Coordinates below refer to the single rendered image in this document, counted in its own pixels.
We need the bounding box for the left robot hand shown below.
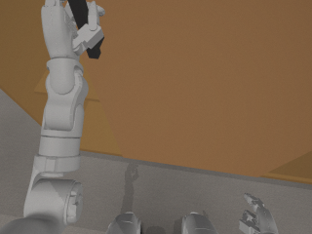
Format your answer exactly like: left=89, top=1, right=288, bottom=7
left=41, top=0, right=105, bottom=61

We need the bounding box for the wardrobe door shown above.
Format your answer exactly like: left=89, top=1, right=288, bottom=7
left=61, top=0, right=312, bottom=177
left=268, top=151, right=312, bottom=179

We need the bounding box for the robot left thigh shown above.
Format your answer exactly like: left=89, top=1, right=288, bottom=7
left=105, top=213, right=141, bottom=234

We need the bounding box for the robot left upper arm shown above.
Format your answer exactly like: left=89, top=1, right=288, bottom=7
left=0, top=178, right=83, bottom=234

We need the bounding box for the left robot forearm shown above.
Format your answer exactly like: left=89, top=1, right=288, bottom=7
left=23, top=57, right=89, bottom=217

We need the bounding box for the right robot hand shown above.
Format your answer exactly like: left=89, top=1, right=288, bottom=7
left=239, top=193, right=279, bottom=234

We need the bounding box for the handle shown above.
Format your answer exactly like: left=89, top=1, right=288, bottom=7
left=67, top=0, right=104, bottom=59

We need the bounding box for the robot thigh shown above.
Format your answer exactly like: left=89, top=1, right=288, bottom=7
left=181, top=214, right=218, bottom=234
left=105, top=213, right=141, bottom=234

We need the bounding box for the robot right thigh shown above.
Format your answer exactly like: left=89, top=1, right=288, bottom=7
left=181, top=214, right=218, bottom=234

